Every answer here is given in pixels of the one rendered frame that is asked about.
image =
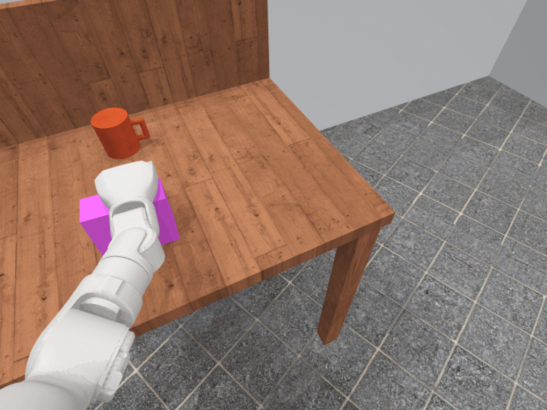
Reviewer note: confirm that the table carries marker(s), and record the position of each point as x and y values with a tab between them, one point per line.
255	188

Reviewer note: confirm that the robot left upper arm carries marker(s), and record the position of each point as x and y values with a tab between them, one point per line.
82	362

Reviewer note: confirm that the robot left forearm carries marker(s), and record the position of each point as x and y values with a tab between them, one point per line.
115	288

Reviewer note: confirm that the sponge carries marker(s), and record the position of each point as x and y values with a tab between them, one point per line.
94	217

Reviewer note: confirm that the left robot hand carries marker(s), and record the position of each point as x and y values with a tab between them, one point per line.
138	178

